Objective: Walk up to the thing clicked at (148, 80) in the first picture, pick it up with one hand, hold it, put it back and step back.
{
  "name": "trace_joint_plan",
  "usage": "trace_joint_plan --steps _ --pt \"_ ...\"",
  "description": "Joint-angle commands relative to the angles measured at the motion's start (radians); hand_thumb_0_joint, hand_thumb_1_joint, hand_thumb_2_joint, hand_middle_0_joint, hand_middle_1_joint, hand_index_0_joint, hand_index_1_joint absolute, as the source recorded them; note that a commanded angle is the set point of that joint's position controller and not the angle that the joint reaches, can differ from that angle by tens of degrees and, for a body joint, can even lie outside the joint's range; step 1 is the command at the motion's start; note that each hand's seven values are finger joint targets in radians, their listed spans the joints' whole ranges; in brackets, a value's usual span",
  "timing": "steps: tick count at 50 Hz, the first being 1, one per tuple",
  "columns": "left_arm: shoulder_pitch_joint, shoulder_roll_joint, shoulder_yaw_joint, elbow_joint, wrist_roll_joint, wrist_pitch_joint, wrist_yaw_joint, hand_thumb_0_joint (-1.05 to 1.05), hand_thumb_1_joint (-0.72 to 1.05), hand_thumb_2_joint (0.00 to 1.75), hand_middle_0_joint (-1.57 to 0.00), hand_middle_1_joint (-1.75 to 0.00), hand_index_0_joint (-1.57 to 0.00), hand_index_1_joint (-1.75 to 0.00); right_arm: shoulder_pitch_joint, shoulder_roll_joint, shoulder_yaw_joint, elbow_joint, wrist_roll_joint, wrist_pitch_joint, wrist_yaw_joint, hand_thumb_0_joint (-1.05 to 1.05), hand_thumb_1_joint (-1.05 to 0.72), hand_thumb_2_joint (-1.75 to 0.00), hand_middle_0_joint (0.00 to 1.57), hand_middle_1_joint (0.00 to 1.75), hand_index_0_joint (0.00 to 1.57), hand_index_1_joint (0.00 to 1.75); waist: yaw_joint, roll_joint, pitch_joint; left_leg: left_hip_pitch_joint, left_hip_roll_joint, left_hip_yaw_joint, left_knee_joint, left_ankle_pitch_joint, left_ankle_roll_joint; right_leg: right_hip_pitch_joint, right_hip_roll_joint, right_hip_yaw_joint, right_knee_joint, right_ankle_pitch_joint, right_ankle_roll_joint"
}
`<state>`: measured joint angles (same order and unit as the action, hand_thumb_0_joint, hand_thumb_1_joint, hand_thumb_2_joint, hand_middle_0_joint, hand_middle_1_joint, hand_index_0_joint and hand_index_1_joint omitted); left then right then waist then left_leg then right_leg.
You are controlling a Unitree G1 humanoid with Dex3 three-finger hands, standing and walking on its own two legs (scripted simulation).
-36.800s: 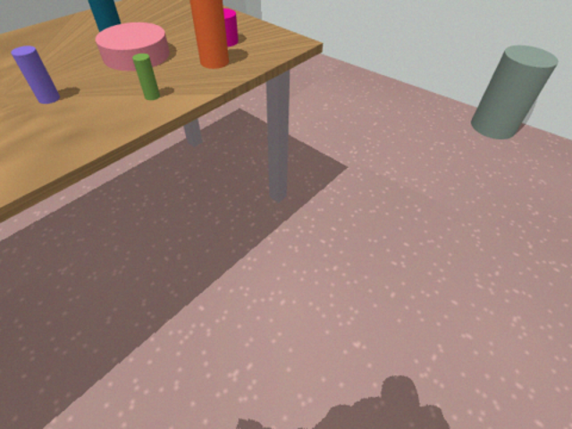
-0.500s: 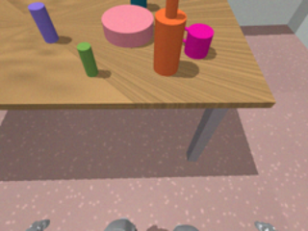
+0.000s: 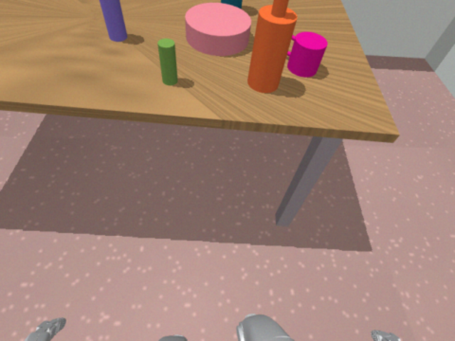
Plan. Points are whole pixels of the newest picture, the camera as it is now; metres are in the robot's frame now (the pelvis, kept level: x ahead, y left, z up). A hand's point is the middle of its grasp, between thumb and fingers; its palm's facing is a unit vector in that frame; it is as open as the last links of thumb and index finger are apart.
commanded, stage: step back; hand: left
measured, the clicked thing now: (168, 63) +0.74 +0.17 +0.03
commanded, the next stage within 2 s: none
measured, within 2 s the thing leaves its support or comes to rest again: neither
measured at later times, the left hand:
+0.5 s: hand out of the picture -0.06 +0.23 -0.13, palm faces +0.01 -0.90 -0.43, open 7.4 cm
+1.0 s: hand out of the picture -0.29 +0.20 -0.15, palm faces -0.02 -0.91 -0.40, open 7.4 cm
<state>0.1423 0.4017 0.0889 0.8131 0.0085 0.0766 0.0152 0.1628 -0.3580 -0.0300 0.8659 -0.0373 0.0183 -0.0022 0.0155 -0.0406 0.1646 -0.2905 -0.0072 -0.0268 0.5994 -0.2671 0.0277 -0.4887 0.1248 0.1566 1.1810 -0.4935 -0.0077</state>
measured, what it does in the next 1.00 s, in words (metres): walks backwards: right foot, then left foot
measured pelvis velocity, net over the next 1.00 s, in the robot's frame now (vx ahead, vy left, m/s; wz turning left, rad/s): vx -0.35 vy -0.07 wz -0.04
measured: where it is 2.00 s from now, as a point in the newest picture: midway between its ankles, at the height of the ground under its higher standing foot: outside the picture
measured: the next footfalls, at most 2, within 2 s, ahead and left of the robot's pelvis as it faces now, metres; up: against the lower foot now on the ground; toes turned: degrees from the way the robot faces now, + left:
right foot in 0.24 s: -0.08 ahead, -0.16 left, +0.00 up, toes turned -2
left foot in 0.56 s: -0.16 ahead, +0.07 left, +0.00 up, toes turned +0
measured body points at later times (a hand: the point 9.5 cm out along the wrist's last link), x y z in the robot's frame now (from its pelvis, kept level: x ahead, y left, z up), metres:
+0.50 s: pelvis -0.16 -0.04 -0.01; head -0.12 -0.06 +0.44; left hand -0.06 +0.28 -0.11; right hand -0.09 -0.36 -0.13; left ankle -0.17 +0.09 -0.69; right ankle -0.12 -0.16 -0.73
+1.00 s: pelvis -0.35 -0.07 -0.01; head -0.31 -0.08 +0.44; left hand -0.29 +0.25 -0.13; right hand -0.22 -0.40 -0.12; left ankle -0.24 +0.07 -0.70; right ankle -0.36 -0.19 -0.73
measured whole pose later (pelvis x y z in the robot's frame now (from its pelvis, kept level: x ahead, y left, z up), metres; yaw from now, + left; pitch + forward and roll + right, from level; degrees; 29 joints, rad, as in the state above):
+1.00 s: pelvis -0.35 -0.07 -0.01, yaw -2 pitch -3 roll +0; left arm 0.22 0.37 0.07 0.90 0.04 0.06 -0.01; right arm 0.10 -0.42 -0.06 0.85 -0.03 0.07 -0.02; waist 0.05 0.03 0.14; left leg -0.54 -0.02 -0.10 0.88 -0.42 -0.01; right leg -0.26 0.01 0.02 0.69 -0.39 -0.02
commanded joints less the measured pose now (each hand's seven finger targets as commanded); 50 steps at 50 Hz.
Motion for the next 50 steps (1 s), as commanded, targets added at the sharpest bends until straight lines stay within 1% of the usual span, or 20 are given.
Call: trace_joint_plan --steps 1,6,10,11,12,13,14,17,23,27,29,30,31,34,40,45,46,47,48,50 --pt "0.051 0.167 0.057 -0.070 0.015 -0.031 0.001 0.00 0.90 0.90 -0.20 -0.30 -0.20 -0.30 -0.002 -0.257 -0.089 -0.106 0.005 -0.029 -0.034 0.00 -0.90 -0.90 0.20 0.30 0.20 0.30 -0.023 0.160 -0.174 0.188 0.270 -0.222 -0.158 0.426 0.220 -0.052 -0.031 0.024 0.018 -0.007 0.043" --pt "0.068 0.155 0.048 -0.073 0.014 -0.033 -0.010 0.00 0.90 0.90 -0.20 -0.30 -0.20 -0.30 0.008 -0.298 -0.100 -0.127 0.002 -0.018 -0.033 0.00 -0.90 -0.90 0.20 0.30 0.20 0.30 -0.043 0.225 -0.224 0.195 0.288 -0.208 -0.135 0.354 0.224 0.070 -0.087 -0.065 -0.280 -0.022 0.039" --pt "0.232 0.154 0.056 0.018 0.013 -0.039 -0.023 0.00 0.90 0.90 -0.20 -0.30 -0.20 -0.30 -0.067 -0.326 -0.100 -0.146 0.012 0.007 -0.027 0.00 -0.90 -0.90 0.20 0.30 0.20 0.30 0.031 0.248 -0.256 -0.006 0.233 -0.159 -0.093 0.157 0.137 0.345 -0.104 -0.172 -0.686 0.170 -0.013" --pt "0.239 0.169 0.059 0.026 0.025 -0.044 -0.020 0.00 0.90 0.90 -0.20 -0.30 -0.20 -0.30 -0.062 -0.294 -0.087 -0.143 0.019 0.012 -0.026 0.00 -0.90 -0.90 0.20 0.30 0.20 0.30 0.032 0.194 -0.247 -0.076 0.183 -0.132 -0.036 0.065 0.090 0.381 -0.116 -0.135 -0.755 0.193 -0.030" --pt "0.202 0.238 0.081 0.006 0.044 -0.048 -0.021 0.00 0.90 0.90 -0.20 -0.30 -0.20 -0.30 -0.037 -0.231 -0.073 -0.148 0.026 0.012 -0.024 0.00 -0.90 -0.90 0.20 0.30 0.20 0.30 0.017 0.002 -0.186 -0.276 0.051 -0.101 0.121 -0.127 0.021 0.386 -0.270 0.137 -0.823 0.069 -0.077" --pt "0.119 0.369 0.105 -0.042 0.040 -0.042 -0.020 0.00 0.90 0.90 -0.20 -0.30 -0.20 -0.30 -0.089 -0.216 -0.076 -0.167 0.033 0.011 -0.041 0.00 -0.90 -0.90 0.20 0.30 0.20 0.30 0.066 -0.278 -0.135 -0.261 -0.101 -0.050 0.390 -0.339 -0.030 0.109 -0.513 0.398 -0.937 0.036 -0.249" --pt "0.037 0.371 0.100 -0.080 0.042 -0.048 -0.014 0.00 0.90 0.90 -0.20 -0.30 -0.20 -0.30 -0.083 -0.260 -0.095 -0.155 0.030 0.013 -0.048 0.00 -0.90 -0.90 0.20 0.30 0.20 0.30 0.044 -0.239 -0.059 -0.219 -0.044 -0.156 0.550 -0.344 -0.040 -0.030 -0.578 0.456 -0.966 0.053 -0.304" --pt "-0.098 0.227 0.062 -0.098 0.038 -0.056 0.000 0.00 0.90 0.90 -0.20 -0.30 -0.20 -0.30 0.032 -0.239 -0.077 -0.088 0.038 0.004 -0.038 0.00 -0.90 -0.90 0.20 0.30 0.20 0.30 -0.049 -0.098 -0.076 -0.180 -0.101 -0.121 0.616 -0.193 -0.028 0.053 -0.358 0.060 -0.787 0.365 -0.186" --pt "0.038 0.215 0.057 -0.100 0.038 -0.047 0.015 0.00 0.90 0.90 -0.20 -0.30 -0.20 -0.30 0.026 -0.202 -0.058 -0.099 0.020 -0.012 -0.035 0.00 -0.90 -0.90 0.20 0.30 0.20 0.30 0.042 -0.161 -0.164 -0.201 -0.046 -0.027 0.262 -0.255 -0.044 0.376 -0.384 0.057 -0.694 0.595 -0.197" --pt "-0.015 0.212 0.042 -0.115 0.013 -0.027 0.009 0.00 0.90 0.90 -0.20 -0.30 -0.20 -0.30 0.144 -0.197 -0.068 -0.040 0.014 -0.021 -0.030 0.00 -0.90 -0.90 0.20 0.30 0.20 0.30 -0.014 -0.124 -0.239 0.013 -0.039 0.067 -0.177 0.013 -0.013 0.362 -0.350 0.011 -0.556 0.577 -0.148" --pt "0.023 0.138 0.017 -0.126 0.008 -0.021 0.000 0.00 0.90 0.90 -0.20 -0.30 -0.20 -0.30 0.115 -0.322 -0.101 -0.050 -0.007 -0.023 -0.031 0.00 -0.90 -0.90 0.20 0.30 0.20 0.30 0.011 0.138 -0.231 0.164 0.245 -0.348 -0.229 0.183 0.104 0.033 -0.197 -0.068 -0.370 0.199 -0.042" --pt "-0.064 0.177 0.036 -0.134 0.000 -0.019 0.012 0.00 0.90 0.90 -0.20 -0.30 -0.20 -0.30 0.071 -0.430 -0.116 -0.071 0.004 -0.018 -0.022 0.00 -0.90 -0.90 0.20 0.30 0.20 0.30 -0.045 0.270 -0.210 -0.006 0.407 -0.510 -0.264 0.310 0.261 0.053 -0.075 -0.107 -0.155 -0.154 -0.012" --pt "-0.083 0.192 0.047 -0.120 0.013 -0.015 0.016 0.00 0.90 0.90 -0.20 -0.30 -0.20 -0.30 0.059 -0.407 -0.118 -0.073 -0.002 -0.026 -0.025 0.00 -0.90 -0.90 0.20 0.30 0.20 0.30 -0.046 0.204 -0.183 -0.070 0.423 -0.537 -0.264 0.325 0.292 0.078 -0.069 0.013 -0.006 -0.154 -0.012" --pt "0.014 0.182 0.045 -0.058 -0.005 -0.009 0.010 0.00 0.90 0.90 -0.20 -0.30 -0.20 -0.30 -0.056 -0.295 -0.080 -0.087 -0.004 -0.024 -0.039 0.00 -0.90 -0.90 0.20 0.30 0.20 0.30 0.033 0.110 -0.137 -0.078 0.279 -0.241 -0.208 0.340 0.199 0.049 -0.038 0.043 0.122 -0.020 -0.018" --pt "0.020 0.163 0.037 -0.046 0.014 -0.028 -0.009 0.00 0.90 0.90 -0.20 -0.30 -0.20 -0.30 0.003 -0.287 -0.089 -0.095 -0.011 -0.004 -0.032 0.00 -0.90 -0.90 0.20 0.30 0.20 0.30 -0.035 0.195 -0.177 0.104 0.265 -0.217 -0.176 0.204 0.221 0.067 -0.082 -0.075 -0.250 -0.039 0.036" --pt "0.201 0.166 0.040 0.059 0.023 -0.049 -0.008 0.00 0.90 0.90 -0.20 -0.30 -0.20 -0.30 -0.055 -0.286 -0.078 -0.099 0.010 0.030 -0.020 0.00 -0.90 -0.90 0.20 0.30 0.20 0.30 0.030 0.201 -0.252 -0.033 0.189 -0.126 -0.048 0.048 0.101 0.355 -0.104 -0.158 -0.777 0.172 -0.022" --pt "0.162 0.231 0.061 0.042 0.042 -0.053 -0.008 0.00 0.90 0.90 -0.20 -0.30 -0.20 -0.30 -0.028 -0.231 -0.064 -0.110 0.014 0.026 -0.017 0.00 -0.90 -0.90 0.20 0.30 0.20 0.30 0.013 0.043 -0.208 -0.228 0.078 -0.080 0.066 -0.102 0.035 0.393 -0.225 0.064 -0.800 0.070 -0.070" --pt "0.105 0.355 0.087 0.007 0.047 -0.045 -0.007 0.00 0.90 0.90 -0.20 -0.30 -0.20 -0.30 -0.096 -0.201 -0.066 -0.133 0.020 0.023 -0.030 0.00 -0.90 -0.90 0.20 0.30 0.20 0.30 0.075 -0.256 -0.152 -0.271 -0.087 -0.042 0.326 -0.317 -0.024 0.143 -0.491 0.378 -0.922 -0.011 -0.230" --pt "0.023 0.383 0.088 -0.030 0.046 -0.053 -0.002 0.00 0.90 0.90 -0.20 -0.30 -0.20 -0.30 -0.096 -0.246 -0.087 -0.131 0.017 0.030 -0.037 0.00 -0.90 -0.90 0.20 0.30 0.20 0.30 0.056 -0.221 -0.069 -0.221 -0.038 -0.170 0.512 -0.339 -0.048 -0.053 -0.593 0.472 -0.972 -0.035 -0.306" --pt "-0.090 0.267 0.047 -0.052 0.037 -0.069 0.009 0.00 0.90 0.90 -0.20 -0.30 -0.20 -0.30 -0.028 -0.253 -0.081 -0.078 0.025 0.024 -0.033 0.00 -0.90 -0.90 0.20 0.30 0.20 0.30 -0.035 -0.031 -0.061 -0.202 -0.078 -0.176 0.598 -0.210 -0.035 0.007 -0.417 0.149 -0.817 0.243 -0.214"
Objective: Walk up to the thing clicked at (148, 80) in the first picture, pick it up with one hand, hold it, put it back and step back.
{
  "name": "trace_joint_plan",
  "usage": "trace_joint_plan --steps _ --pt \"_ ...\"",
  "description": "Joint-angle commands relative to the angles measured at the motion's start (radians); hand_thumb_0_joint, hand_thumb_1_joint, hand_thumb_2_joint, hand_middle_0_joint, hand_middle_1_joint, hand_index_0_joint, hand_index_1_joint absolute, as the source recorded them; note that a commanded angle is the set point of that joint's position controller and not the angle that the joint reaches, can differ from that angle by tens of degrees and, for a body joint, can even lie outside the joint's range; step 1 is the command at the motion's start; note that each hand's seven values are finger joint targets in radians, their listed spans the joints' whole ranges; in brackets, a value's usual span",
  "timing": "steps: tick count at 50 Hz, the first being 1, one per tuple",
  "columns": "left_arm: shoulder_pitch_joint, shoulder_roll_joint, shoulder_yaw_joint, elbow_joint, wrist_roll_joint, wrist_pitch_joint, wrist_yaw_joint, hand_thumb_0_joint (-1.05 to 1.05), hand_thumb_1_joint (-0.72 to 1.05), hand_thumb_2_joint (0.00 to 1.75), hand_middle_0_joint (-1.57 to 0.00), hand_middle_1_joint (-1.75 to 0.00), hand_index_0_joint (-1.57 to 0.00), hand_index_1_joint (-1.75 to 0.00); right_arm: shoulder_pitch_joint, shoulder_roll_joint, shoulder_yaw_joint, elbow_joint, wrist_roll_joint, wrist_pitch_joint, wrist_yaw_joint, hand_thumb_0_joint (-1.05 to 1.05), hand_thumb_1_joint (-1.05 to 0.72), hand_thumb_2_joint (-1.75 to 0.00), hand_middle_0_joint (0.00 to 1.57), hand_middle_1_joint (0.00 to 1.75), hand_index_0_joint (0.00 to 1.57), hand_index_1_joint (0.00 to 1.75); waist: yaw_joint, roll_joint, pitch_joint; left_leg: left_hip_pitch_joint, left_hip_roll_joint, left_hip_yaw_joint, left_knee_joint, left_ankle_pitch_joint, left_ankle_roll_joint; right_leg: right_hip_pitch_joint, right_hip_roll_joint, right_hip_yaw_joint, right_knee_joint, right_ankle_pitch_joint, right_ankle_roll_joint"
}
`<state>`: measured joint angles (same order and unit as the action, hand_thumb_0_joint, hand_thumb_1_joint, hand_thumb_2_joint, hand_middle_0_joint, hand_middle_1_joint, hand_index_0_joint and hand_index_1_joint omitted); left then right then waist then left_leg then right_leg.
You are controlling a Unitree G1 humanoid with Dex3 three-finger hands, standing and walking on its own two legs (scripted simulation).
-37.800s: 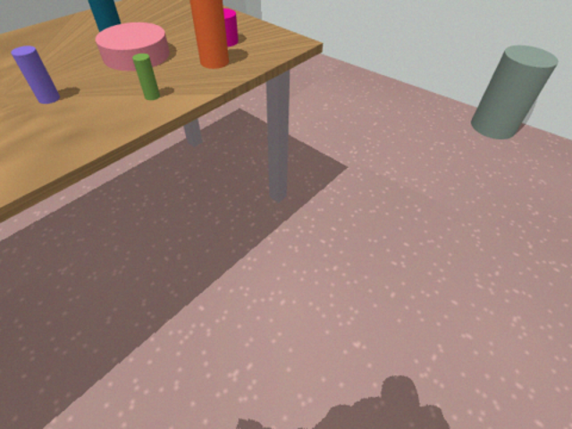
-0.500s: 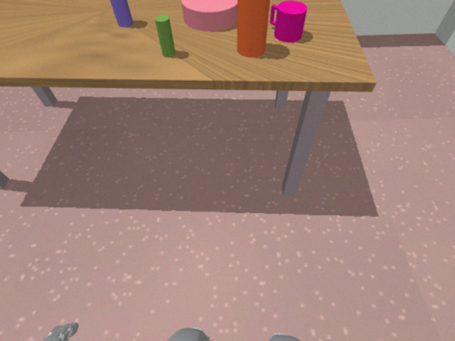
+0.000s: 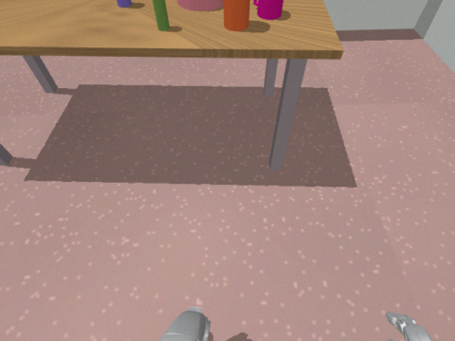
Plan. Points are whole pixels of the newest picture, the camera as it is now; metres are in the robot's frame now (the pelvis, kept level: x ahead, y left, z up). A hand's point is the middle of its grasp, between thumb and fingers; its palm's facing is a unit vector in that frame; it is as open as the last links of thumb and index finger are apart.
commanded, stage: step back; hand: left
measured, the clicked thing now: (160, 12) +1.08 +0.29 +0.04
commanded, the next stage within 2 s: stand in 1.10 s
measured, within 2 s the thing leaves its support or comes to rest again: neither
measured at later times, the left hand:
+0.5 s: hand out of the picture -0.03 +0.27 -0.14, palm faces +0.12 -0.92 -0.38, open 7.4 cm
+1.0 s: hand out of the picture +0.05 +0.28 -0.13, palm faces +0.13 -0.93 -0.36, open 7.4 cm
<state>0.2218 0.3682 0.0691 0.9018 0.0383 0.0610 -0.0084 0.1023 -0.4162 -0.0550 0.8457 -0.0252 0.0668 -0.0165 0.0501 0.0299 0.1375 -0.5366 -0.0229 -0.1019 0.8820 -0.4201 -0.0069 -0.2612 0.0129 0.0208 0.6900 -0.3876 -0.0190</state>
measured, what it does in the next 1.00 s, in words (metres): steps on the spot: left foot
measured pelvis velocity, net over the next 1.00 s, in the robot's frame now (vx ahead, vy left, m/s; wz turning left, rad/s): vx -0.03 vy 0.01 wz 0.11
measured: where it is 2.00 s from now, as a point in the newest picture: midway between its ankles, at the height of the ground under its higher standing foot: outside the picture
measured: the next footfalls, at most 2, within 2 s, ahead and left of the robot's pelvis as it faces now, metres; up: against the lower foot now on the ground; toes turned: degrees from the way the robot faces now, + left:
left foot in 0.22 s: -0.02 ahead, +0.13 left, +0.00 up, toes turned +5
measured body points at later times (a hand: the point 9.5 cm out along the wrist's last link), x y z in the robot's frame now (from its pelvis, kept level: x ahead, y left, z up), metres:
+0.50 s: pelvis -0.06 -0.01 +0.01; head -0.06 -0.01 +0.46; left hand -0.04 +0.31 -0.11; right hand +0.04 -0.30 -0.12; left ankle -0.06 +0.12 -0.71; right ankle -0.02 -0.12 -0.72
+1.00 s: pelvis -0.03 +0.01 +0.02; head -0.01 +0.02 +0.47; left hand +0.04 +0.33 -0.10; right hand +0.10 -0.27 -0.11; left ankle -0.06 +0.12 -0.72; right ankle -0.02 -0.12 -0.72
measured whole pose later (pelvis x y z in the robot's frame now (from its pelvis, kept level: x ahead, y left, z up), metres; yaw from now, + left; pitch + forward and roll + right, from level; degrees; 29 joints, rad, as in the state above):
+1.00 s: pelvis -0.03 +0.01 +0.02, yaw +6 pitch -2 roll +0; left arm 0.06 0.36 0.03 1.06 0.01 -0.01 0.00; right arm 0.09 -0.33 -0.03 1.08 -0.02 -0.01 0.00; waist 0.02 0.00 0.06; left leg -0.17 -0.01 -0.02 0.50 -0.30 0.01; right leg -0.17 -0.03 -0.03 0.49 -0.28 0.01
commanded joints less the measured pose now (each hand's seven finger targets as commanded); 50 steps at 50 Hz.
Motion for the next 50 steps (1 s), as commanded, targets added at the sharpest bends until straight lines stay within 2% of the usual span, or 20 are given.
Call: trace_joint_plan --steps 1,3,7,10,11,12,13,17,20,21,23,24,30,31,32,33,34,35,38,50 --pt "-0.170 0.270 0.067 -0.134 0.014 -0.058 0.033 0.00 0.90 0.90 -0.20 -0.30 -0.20 -0.30 0.060 -0.175 -0.050 -0.043 0.014 -0.031 -0.016 0.00 -0.90 -0.90 0.20 0.30 0.20 0.30 -0.072 -0.119 -0.064 0.051 -0.074 -0.061 0.302 -0.031 0.001 -0.168 -0.260 0.214 -0.290 0.164 -0.177" --pt "-0.086 0.269 0.071 -0.119 0.016 -0.068 0.029 0.00 0.90 0.90 -0.20 -0.30 -0.20 -0.30 0.069 -0.173 -0.042 -0.034 0.008 -0.044 -0.007 0.00 -0.90 -0.90 0.20 0.30 0.20 0.30 -0.025 -0.145 -0.117 0.037 -0.055 -0.015 0.227 -0.028 -0.008 -0.031 -0.222 0.188 -0.261 0.117 -0.156" --pt "-0.004 0.291 0.081 -0.090 0.017 -0.070 0.025 0.00 0.90 0.90 -0.20 -0.30 -0.20 -0.30 0.016 -0.159 -0.042 -0.034 -0.011 -0.061 0.005 0.00 -0.90 -0.90 0.20 0.30 0.20 0.30 0.038 -0.218 -0.113 0.033 0.003 0.062 -0.117 -0.118 -0.007 0.119 -0.268 0.258 -0.293 -0.107 -0.175" --pt "-0.050 0.264 0.059 -0.089 0.000 -0.057 0.014 0.00 0.90 0.90 -0.20 -0.30 -0.20 -0.30 0.120 -0.134 -0.046 0.043 -0.008 -0.084 0.006 0.00 -0.90 -0.90 0.20 0.30 0.20 0.30 -0.030 -0.176 -0.146 0.364 -0.025 0.133 -0.517 0.062 0.018 -0.021 -0.231 0.165 -0.198 -0.024 -0.125" --pt "-0.025 0.215 0.038 -0.084 0.002 -0.055 0.012 0.00 0.90 0.90 -0.20 -0.30 -0.20 -0.30 0.142 -0.155 -0.061 0.064 -0.016 -0.091 0.003 0.00 -0.90 -0.90 0.20 0.30 0.20 0.30 -0.033 -0.102 -0.166 0.498 0.023 0.028 -0.532 0.066 0.039 -0.132 -0.199 0.124 -0.107 -0.010 -0.091" --pt "-0.029 0.149 0.018 -0.084 -0.014 -0.057 0.005 0.00 0.90 0.90 -0.20 -0.30 -0.20 -0.30 0.138 -0.222 -0.070 0.059 -0.022 -0.097 0.002 0.00 -0.90 -0.90 0.20 0.30 0.20 0.30 -0.039 0.111 -0.164 0.516 0.231 -0.338 -0.618 -0.205 0.120 -0.304 -0.087 0.036 0.012 -0.113 -0.010" --pt "-0.105 0.229 0.044 -0.068 -0.019 -0.057 0.012 0.00 0.90 0.90 -0.20 -0.30 -0.20 -0.30 0.083 -0.305 -0.076 0.046 -0.012 -0.096 0.008 0.00 -0.90 -0.90 0.20 0.30 0.20 0.30 -0.069 0.126 -0.105 0.254 0.360 -0.447 -0.671 -0.412 0.240 -0.205 -0.063 -0.007 0.128 -0.194 0.003" --pt "-0.053 0.208 0.040 -0.016 -0.023 -0.076 -0.005 0.00 0.90 0.90 -0.20 -0.30 -0.20 -0.30 0.007 -0.212 -0.044 0.047 -0.016 -0.110 0.010 0.00 -0.90 -0.90 0.20 0.30 0.20 0.30 -0.025 0.094 -0.046 0.175 0.235 -0.203 -0.606 -0.177 0.157 -0.062 -0.059 -0.007 0.024 -0.032 -0.003" --pt "0.007 0.190 0.044 0.039 -0.011 -0.089 0.003 0.00 0.90 0.90 -0.20 -0.30 -0.20 -0.30 -0.023 -0.169 -0.031 0.052 -0.006 -0.084 0.020 0.00 -0.90 -0.90 0.20 0.30 0.20 0.30 0.005 0.089 -0.074 0.066 0.162 -0.086 -0.518 -0.210 0.084 0.183 0.000 -0.050 -0.230 0.061 -0.012" --pt "0.000 0.214 0.050 0.038 -0.004 -0.093 0.008 0.00 0.90 0.90 -0.20 -0.30 -0.20 -0.30 -0.001 -0.136 -0.020 0.051 -0.001 -0.082 0.020 0.00 -0.90 -0.90 0.20 0.30 0.20 0.30 0.004 0.012 -0.081 0.023 0.126 -0.052 -0.456 -0.184 0.052 0.219 -0.054 0.058 -0.289 0.019 -0.030" --pt "-0.033 0.301 0.059 0.040 0.006 -0.104 0.010 0.00 0.90 0.90 -0.20 -0.30 -0.20 -0.30 0.010 -0.128 -0.026 0.073 0.001 -0.075 0.016 0.00 -0.90 -0.90 0.20 0.30 0.20 0.30 -0.011 -0.149 -0.032 0.087 0.001 0.024 -0.182 -0.134 0.021 -0.010 -0.297 0.426 -0.490 -0.459 -0.139" --pt "-0.088 0.299 0.060 0.017 0.003 -0.110 0.011 0.00 0.90 0.90 -0.20 -0.30 -0.20 -0.30 0.050 -0.145 -0.033 0.090 -0.001 -0.076 0.016 0.00 -0.90 -0.90 0.20 0.30 0.20 0.30 -0.028 -0.121 -0.009 0.114 0.021 0.006 -0.114 -0.088 0.011 -0.060 -0.344 0.456 -0.499 -0.454 -0.171" --pt "-0.165 0.246 0.037 0.018 -0.004 -0.103 0.007 0.00 0.90 0.90 -0.20 -0.30 -0.20 -0.30 0.127 -0.111 -0.031 0.146 -0.001 -0.102 0.019 0.00 -0.90 -0.90 0.20 0.30 0.20 0.30 -0.067 -0.169 -0.113 0.338 0.024 0.084 -0.399 0.072 0.022 -0.062 -0.231 0.167 -0.348 -0.028 -0.110" --pt "-0.156 0.213 0.023 0.018 -0.008 -0.099 0.005 0.00 0.90 0.90 -0.20 -0.30 -0.20 -0.30 0.130 -0.123 -0.038 0.151 -0.010 -0.107 0.013 0.00 -0.90 -0.90 0.20 0.30 0.20 0.30 -0.078 -0.137 -0.133 0.397 0.038 0.047 -0.470 0.152 0.027 -0.078 -0.201 0.119 -0.286 0.081 -0.077" --pt "-0.138 0.171 0.010 0.015 -0.014 -0.098 0.002 0.00 0.90 0.90 -0.20 -0.30 -0.20 -0.30 0.125 -0.155 -0.045 0.150 -0.019 -0.115 0.007 0.00 -0.90 -0.90 0.20 0.30 0.20 0.30 -0.073 -0.029 -0.161 0.437 0.134 -0.087 -0.542 0.165 0.047 -0.098 -0.150 0.058 -0.170 0.185 -0.041" --pt "-0.127 0.139 0.000 0.027 -0.028 -0.093 0.001 0.00 0.90 0.90 -0.20 -0.30 -0.20 -0.30 0.047 -0.191 -0.046 0.132 -0.017 -0.122 0.006 0.00 -0.90 -0.90 0.20 0.30 0.20 0.30 -0.043 0.082 -0.164 0.404 0.246 -0.256 -0.606 0.100 0.104 -0.115 -0.061 -0.022 -0.105 0.080 0.000" --pt "-0.134 0.179 0.014 0.048 -0.028 -0.089 0.005 0.00 0.90 0.90 -0.20 -0.30 -0.20 -0.30 0.013 -0.207 -0.045 0.130 -0.007 -0.119 0.009 0.00 -0.90 -0.90 0.20 0.30 0.20 0.30 -0.029 0.039 -0.132 0.317 0.276 -0.246 -0.576 0.095 0.151 -0.037 -0.042 -0.026 -0.124 -0.015 0.004" --pt "-0.136 0.182 0.010 0.051 -0.024 -0.096 0.007 0.00 0.90 0.90 -0.20 -0.30 -0.20 -0.30 -0.004 -0.196 -0.040 0.127 -0.008 -0.118 0.012 0.00 -0.90 -0.90 0.20 0.30 0.20 0.30 -0.025 0.029 -0.134 0.312 0.260 -0.200 -0.549 0.169 0.146 0.000 -0.052 -0.020 -0.169 0.011 -0.004" --pt "-0.112 0.193 0.011 0.079 -0.027 -0.111 0.012 0.00 0.90 0.90 -0.20 -0.30 -0.20 -0.30 -0.024 -0.159 -0.025 0.136 0.001 -0.116 0.009 0.00 -0.90 -0.90 0.20 0.30 0.20 0.30 -0.015 0.073 -0.182 0.310 0.162 -0.037 -0.460 0.472 0.064 0.150 -0.099 0.010 -0.244 0.302 -0.019" --pt "-0.186 0.206 0.006 0.110 -0.027 -0.100 0.023 0.00 0.90 0.90 -0.20 -0.30 -0.20 -0.30 -0.043 -0.133 -0.024 0.177 0.008 -0.102 -0.001 0.00 -0.90 -0.90 0.20 0.30 0.20 0.30 -0.037 -0.034 -0.214 0.360 0.129 0.020 -0.440 0.521 0.050 0.200 -0.136 0.026 -0.233 0.456 -0.032"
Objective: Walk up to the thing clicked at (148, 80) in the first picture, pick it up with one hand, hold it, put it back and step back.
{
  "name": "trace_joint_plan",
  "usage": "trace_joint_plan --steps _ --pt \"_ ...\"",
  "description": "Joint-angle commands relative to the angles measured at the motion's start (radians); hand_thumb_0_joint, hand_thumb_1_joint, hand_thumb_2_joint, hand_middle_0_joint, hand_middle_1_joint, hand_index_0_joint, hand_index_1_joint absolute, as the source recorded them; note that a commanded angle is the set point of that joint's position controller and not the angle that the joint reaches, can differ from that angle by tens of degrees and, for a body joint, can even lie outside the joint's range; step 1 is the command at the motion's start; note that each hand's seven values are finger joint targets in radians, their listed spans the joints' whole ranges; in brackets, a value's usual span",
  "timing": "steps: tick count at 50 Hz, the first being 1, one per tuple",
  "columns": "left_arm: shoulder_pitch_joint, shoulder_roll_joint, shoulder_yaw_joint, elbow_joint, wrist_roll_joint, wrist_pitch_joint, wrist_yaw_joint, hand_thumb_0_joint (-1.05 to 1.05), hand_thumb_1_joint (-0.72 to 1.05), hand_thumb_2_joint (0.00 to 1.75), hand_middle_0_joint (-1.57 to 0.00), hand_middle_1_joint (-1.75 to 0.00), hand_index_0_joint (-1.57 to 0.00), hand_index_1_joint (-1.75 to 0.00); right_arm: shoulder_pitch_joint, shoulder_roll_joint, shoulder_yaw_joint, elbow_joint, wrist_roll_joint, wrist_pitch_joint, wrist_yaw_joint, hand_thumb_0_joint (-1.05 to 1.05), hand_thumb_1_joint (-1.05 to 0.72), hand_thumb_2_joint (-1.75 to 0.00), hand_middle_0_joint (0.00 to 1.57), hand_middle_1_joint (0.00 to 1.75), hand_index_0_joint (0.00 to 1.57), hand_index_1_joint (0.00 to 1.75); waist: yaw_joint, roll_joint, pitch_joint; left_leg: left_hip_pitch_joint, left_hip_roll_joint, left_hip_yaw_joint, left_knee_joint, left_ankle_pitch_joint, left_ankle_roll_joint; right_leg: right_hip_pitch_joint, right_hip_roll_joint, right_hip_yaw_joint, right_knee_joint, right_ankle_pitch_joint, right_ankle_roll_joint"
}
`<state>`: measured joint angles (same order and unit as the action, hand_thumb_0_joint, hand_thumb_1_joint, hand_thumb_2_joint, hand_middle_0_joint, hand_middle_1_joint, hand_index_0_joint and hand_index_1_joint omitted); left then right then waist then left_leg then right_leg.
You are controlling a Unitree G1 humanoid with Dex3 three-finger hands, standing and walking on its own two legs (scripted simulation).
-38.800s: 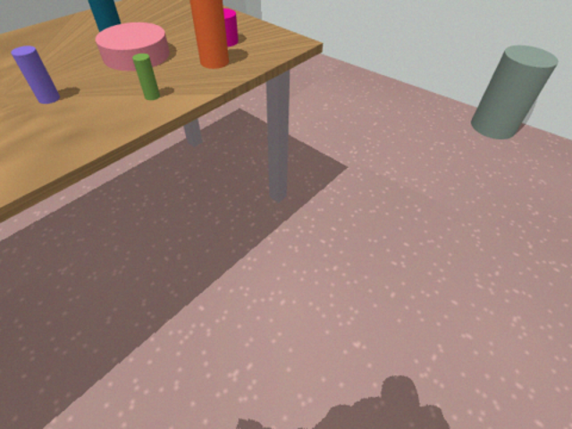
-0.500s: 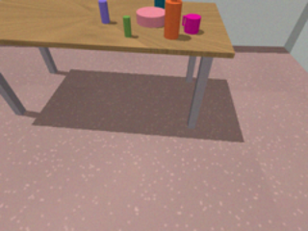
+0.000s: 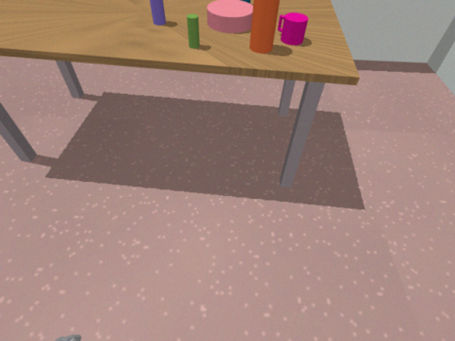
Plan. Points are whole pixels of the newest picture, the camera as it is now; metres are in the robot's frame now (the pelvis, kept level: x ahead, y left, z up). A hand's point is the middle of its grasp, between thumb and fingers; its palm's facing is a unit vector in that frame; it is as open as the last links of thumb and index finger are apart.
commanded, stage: step back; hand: left
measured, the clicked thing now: (193, 31) +1.13 +0.15 +0.02
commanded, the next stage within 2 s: stand in 0.10 s
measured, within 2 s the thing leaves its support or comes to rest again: neither
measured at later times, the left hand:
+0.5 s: hand out of the picture +0.07 +0.24 -0.14, palm faces +0.00 -0.94 -0.33, open 7.4 cm
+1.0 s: hand out of the picture +0.04 +0.24 -0.14, palm faces -0.02 -0.94 -0.35, open 7.4 cm
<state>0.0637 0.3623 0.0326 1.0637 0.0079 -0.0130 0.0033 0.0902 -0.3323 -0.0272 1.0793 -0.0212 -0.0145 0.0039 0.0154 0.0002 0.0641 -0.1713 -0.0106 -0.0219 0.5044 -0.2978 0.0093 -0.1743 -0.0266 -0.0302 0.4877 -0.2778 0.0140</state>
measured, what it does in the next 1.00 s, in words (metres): stands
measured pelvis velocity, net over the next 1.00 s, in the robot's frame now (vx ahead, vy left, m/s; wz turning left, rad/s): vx -0.03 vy -0.01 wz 0.00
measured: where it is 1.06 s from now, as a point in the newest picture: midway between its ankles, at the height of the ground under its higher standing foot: outside the picture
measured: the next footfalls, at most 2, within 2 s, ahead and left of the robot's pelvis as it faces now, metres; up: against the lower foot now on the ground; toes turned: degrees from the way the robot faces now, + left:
none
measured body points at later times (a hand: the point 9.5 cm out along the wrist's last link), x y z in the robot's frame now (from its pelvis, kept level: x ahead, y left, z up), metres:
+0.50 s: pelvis -0.01 -0.01 +0.01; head -0.01 -0.01 +0.46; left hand +0.07 +0.29 -0.12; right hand +0.08 -0.30 -0.12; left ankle -0.02 +0.11 -0.74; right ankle -0.01 -0.13 -0.74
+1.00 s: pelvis -0.03 -0.01 +0.01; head -0.02 -0.02 +0.46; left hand +0.04 +0.29 -0.12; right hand +0.03 -0.31 -0.13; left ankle -0.02 +0.11 -0.74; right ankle -0.01 -0.13 -0.74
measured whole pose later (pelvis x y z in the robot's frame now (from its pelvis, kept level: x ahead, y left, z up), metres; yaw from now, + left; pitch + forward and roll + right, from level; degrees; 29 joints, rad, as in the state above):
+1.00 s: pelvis -0.03 -0.01 +0.01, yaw +0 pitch -3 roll +0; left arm 0.12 0.35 0.00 1.14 0.00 -0.01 -0.01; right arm 0.13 -0.35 0.01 1.15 -0.01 -0.01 0.02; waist 0.00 0.01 0.06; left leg -0.11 0.01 -0.02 0.32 -0.16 -0.01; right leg -0.12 -0.01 -0.03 0.33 -0.15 0.00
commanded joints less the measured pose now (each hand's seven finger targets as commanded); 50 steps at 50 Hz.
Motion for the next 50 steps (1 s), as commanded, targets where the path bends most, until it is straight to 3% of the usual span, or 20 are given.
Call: trace_joint_plan --steps 1,4,5,6,8,11,16,23,26,28,34,39,41,44,50 --pt "-0.030 0.211 0.043 -0.054 0.005 -0.025 0.012 0.00 0.90 0.90 -0.20 -0.30 -0.20 -0.30 -0.037 -0.220 -0.052 -0.056 0.003 -0.019 -0.021 0.00 -0.90 -0.90 0.20 0.30 0.20 0.30 -0.001 -0.008 -0.139 -0.002 0.114 -0.056 -0.061 0.402 0.033 0.108 -0.098 0.077 -0.035 0.351 -0.062" --pt "-0.050 0.211 0.041 -0.052 0.006 -0.023 0.011 0.00 0.90 0.90 -0.20 -0.30 -0.20 -0.30 -0.055 -0.213 -0.049 -0.055 0.002 -0.017 -0.019 0.00 -0.90 -0.90 0.20 0.30 0.20 0.30 -0.003 -0.019 -0.112 -0.012 0.108 -0.056 -0.083 0.331 0.030 0.093 -0.102 0.086 -0.060 0.303 -0.058" --pt "-0.049 0.178 0.024 -0.031 -0.009 -0.018 0.009 0.00 0.90 0.90 -0.20 -0.30 -0.20 -0.30 -0.059 -0.211 -0.034 -0.059 0.012 -0.021 -0.017 0.00 -0.90 -0.90 0.20 0.30 0.20 0.30 -0.010 -0.011 -0.093 0.039 0.134 -0.104 -0.145 0.422 0.026 0.069 -0.095 0.096 -0.079 0.346 -0.043" --pt "-0.049 0.177 0.025 -0.034 -0.009 -0.016 0.009 0.00 0.90 0.90 -0.20 -0.30 -0.20 -0.30 -0.054 -0.226 -0.036 -0.057 0.011 -0.024 -0.017 0.00 -0.90 -0.90 0.20 0.30 0.20 0.30 -0.009 0.005 -0.098 0.049 0.143 -0.105 -0.150 0.473 0.024 0.083 -0.087 0.088 -0.089 0.348 -0.033" --pt "-0.054 0.187 0.025 -0.026 -0.009 -0.016 0.010 0.00 0.90 0.90 -0.20 -0.30 -0.20 -0.30 -0.076 -0.226 -0.035 -0.053 0.013 -0.027 -0.016 0.00 -0.90 -0.90 0.20 0.30 0.20 0.30 -0.003 0.011 -0.109 0.070 0.141 -0.101 -0.162 0.462 0.018 0.110 -0.093 0.087 -0.113 0.335 -0.031" --pt "-0.052 0.194 0.025 -0.016 -0.006 -0.021 0.011 0.00 0.90 0.90 -0.20 -0.30 -0.20 -0.30 -0.072 -0.218 -0.031 -0.049 0.016 -0.027 -0.017 0.00 -0.90 -0.90 0.20 0.30 0.20 0.30 -0.010 0.007 -0.162 0.127 0.144 -0.085 -0.163 0.541 0.012 0.150 -0.102 0.087 -0.120 0.430 -0.032" --pt "-0.054 0.189 0.019 -0.004 -0.001 -0.023 0.008 0.00 0.90 0.90 -0.20 -0.30 -0.20 -0.30 -0.086 -0.215 -0.024 -0.043 0.015 -0.025 -0.016 0.00 -0.90 -0.90 0.20 0.30 0.20 0.30 -0.011 0.002 -0.148 0.138 0.141 -0.074 -0.193 0.455 0.008 0.140 -0.106 0.092 -0.166 0.387 -0.027" --pt "-0.052 0.192 0.013 0.013 0.001 -0.023 0.004 0.00 0.90 0.90 -0.20 -0.30 -0.20 -0.30 -0.078 -0.219 -0.018 -0.020 0.014 -0.019 -0.011 0.00 -0.90 -0.90 0.20 0.30 0.20 0.30 -0.015 0.008 -0.078 0.062 0.131 -0.080 -0.253 0.225 0.000 0.112 -0.102 0.102 -0.220 0.199 -0.026" --pt "-0.032 0.194 0.014 0.019 0.003 -0.022 0.002 0.00 0.90 0.90 -0.20 -0.30 -0.20 -0.30 -0.083 -0.225 -0.019 -0.019 0.013 -0.022 -0.009 0.00 -0.90 -0.90 0.20 0.30 0.20 0.30 -0.008 0.014 -0.080 0.075 0.135 -0.084 -0.254 0.206 0.004 0.092 -0.103 0.105 -0.225 0.177 -0.029" --pt "-0.039 0.197 0.013 0.022 0.003 -0.021 0.001 0.00 0.90 0.90 -0.20 -0.30 -0.20 -0.30 -0.061 -0.219 -0.014 -0.009 0.012 -0.020 -0.007 0.00 -0.90 -0.90 0.20 0.30 0.20 0.30 -0.014 0.006 -0.049 0.032 0.132 -0.092 -0.280 0.127 0.003 0.083 -0.098 0.103 -0.228 0.118 -0.026" --pt "-0.020 0.200 0.009 0.022 0.004 -0.024 -0.001 0.00 0.90 0.90 -0.20 -0.30 -0.20 -0.30 -0.040 -0.223 -0.015 -0.002 0.009 -0.018 -0.001 0.00 -0.90 -0.90 0.20 0.30 0.20 0.30 -0.011 -0.015 -0.042 0.027 0.120 -0.091 -0.257 0.088 0.006 0.036 -0.104 0.126 -0.261 0.018 -0.030" --pt "-0.015 0.202 0.007 0.015 0.001 -0.028 -0.001 0.00 0.90 0.90 -0.20 -0.30 -0.20 -0.30 -0.021 -0.226 -0.013 0.002 0.007 -0.021 -0.003 0.00 -0.90 -0.90 0.20 0.30 0.20 0.30 -0.015 -0.002 -0.080 0.033 0.133 -0.095 -0.248 0.161 0.008 0.077 -0.108 0.124 -0.233 0.132 -0.033" --pt "0.002 0.205 0.006 0.019 0.001 -0.026 -0.001 0.00 0.90 0.90 -0.20 -0.30 -0.20 -0.30 -0.022 -0.224 -0.011 0.004 0.009 -0.020 -0.004 0.00 -0.90 -0.90 0.20 0.30 0.20 0.30 -0.011 -0.003 -0.067 0.040 0.127 -0.093 -0.250 0.137 0.005 0.047 -0.102 0.122 -0.239 0.095 -0.032" --pt "0.002 0.211 0.007 0.016 -0.001 -0.025 -0.001 0.00 0.90 0.90 -0.20 -0.30 -0.20 -0.30 -0.014 -0.222 -0.007 0.003 0.009 -0.021 -0.004 0.00 -0.90 -0.90 0.20 0.30 0.20 0.30 -0.012 -0.004 -0.082 0.037 0.133 -0.092 -0.250 0.180 0.006 0.073 -0.105 0.117 -0.217 0.157 -0.036" --pt "0.008 0.209 0.001 0.015 0.000 -0.025 0.000 0.00 0.90 0.90 -0.20 -0.30 -0.20 -0.30 -0.002 -0.226 -0.005 0.006 0.012 -0.017 -0.005 0.00 -0.90 -0.90 0.20 0.30 0.20 0.30 -0.015 -0.017 -0.066 0.041 0.129 -0.091 -0.243 0.155 0.007 0.046 -0.104 0.123 -0.237 0.113 -0.034"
